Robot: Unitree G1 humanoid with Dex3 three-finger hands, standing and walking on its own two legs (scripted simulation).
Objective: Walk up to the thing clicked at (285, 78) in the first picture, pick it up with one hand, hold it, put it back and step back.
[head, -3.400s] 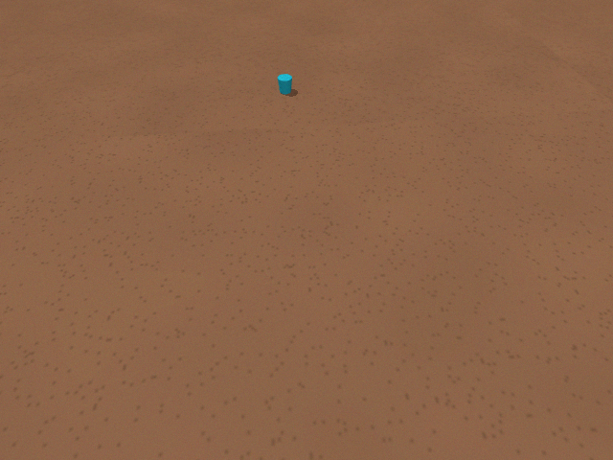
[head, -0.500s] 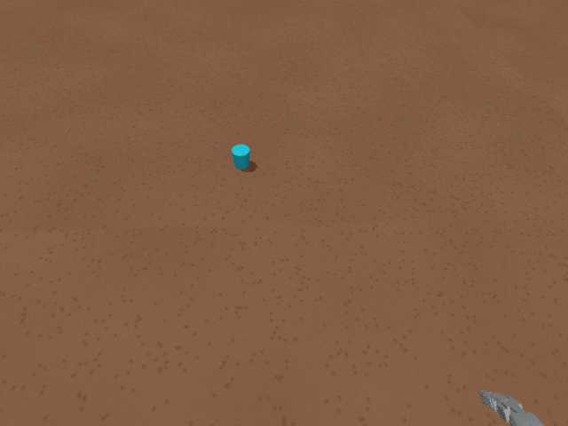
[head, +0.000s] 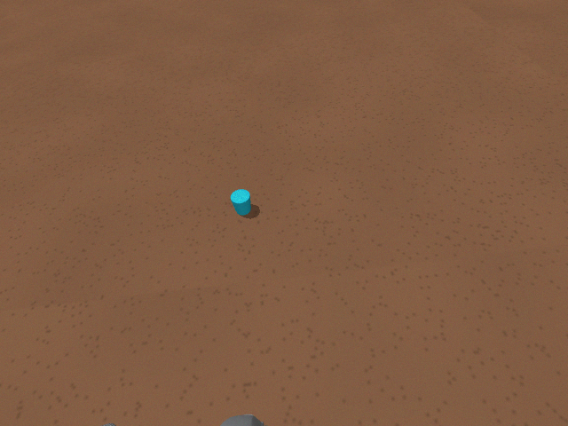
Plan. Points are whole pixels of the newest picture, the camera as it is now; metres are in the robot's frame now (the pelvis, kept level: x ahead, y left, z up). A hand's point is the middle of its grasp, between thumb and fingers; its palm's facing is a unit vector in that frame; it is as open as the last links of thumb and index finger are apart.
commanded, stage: walk up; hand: left
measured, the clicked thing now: (241, 203) +1.17 +0.28 -0.72
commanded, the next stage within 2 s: none
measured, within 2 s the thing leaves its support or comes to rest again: neither
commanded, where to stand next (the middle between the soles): +0.71 +0.06 m, yaw -2 degrees
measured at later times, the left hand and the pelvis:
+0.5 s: hand (110, 369) +0.26 +0.35 -0.15, palm faces -0.07 -0.94 -0.32, open 7.4 cm; pelvis +0.21 +0.07 +0.00, yaw -1 degrees
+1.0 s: hand (154, 254) +0.47 +0.31 -0.12, palm faces -0.04 -0.92 -0.39, open 7.4 cm; pelvis +0.39 +0.04 +0.00, yaw -1 degrees
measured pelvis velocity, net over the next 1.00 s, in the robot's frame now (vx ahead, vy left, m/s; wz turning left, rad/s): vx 0.39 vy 0.04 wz -0.01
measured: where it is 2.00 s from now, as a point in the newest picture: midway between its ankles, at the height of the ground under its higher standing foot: (288, 296)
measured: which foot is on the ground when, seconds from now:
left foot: up 0.00-0.22, down 0.24-0.76, up 0.78-1.00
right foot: down 0.00-0.26, up 0.28-0.70, down 0.72-1.00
